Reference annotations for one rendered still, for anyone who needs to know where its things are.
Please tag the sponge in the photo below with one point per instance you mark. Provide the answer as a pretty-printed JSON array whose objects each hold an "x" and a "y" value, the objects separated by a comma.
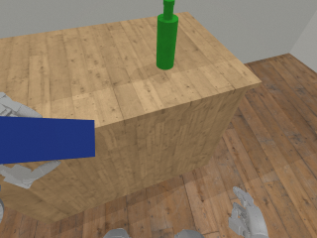
[{"x": 34, "y": 139}]

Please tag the robot left hand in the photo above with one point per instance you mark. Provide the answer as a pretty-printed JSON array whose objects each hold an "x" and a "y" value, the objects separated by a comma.
[{"x": 20, "y": 175}]

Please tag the table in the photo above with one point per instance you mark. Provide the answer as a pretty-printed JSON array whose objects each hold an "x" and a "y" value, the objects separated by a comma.
[{"x": 150, "y": 124}]

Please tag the robot right hand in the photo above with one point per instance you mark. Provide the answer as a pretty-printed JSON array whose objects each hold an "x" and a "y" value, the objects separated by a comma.
[{"x": 251, "y": 221}]

